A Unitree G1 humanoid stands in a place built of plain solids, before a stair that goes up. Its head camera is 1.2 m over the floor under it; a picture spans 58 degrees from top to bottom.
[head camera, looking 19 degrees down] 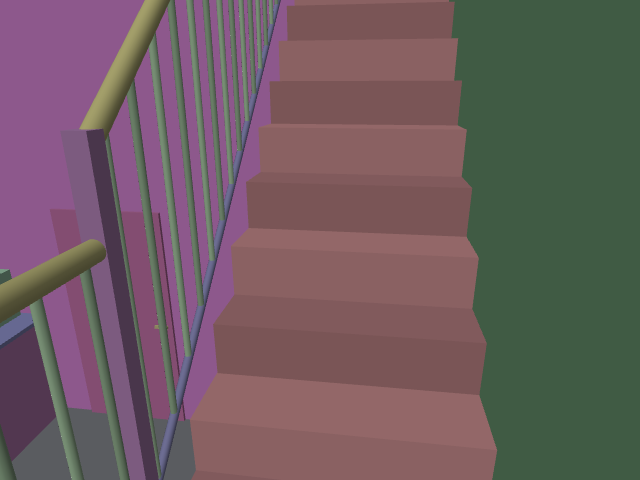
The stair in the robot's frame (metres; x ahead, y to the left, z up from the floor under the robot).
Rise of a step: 0.18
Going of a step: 0.21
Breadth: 0.80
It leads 8 degrees to the right of straight ahead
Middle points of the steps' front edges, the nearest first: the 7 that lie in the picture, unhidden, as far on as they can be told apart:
0.90 -0.04 0.36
1.10 -0.07 0.53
1.31 -0.10 0.71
1.51 -0.12 0.89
1.72 -0.15 1.06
1.92 -0.18 1.24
2.13 -0.20 1.42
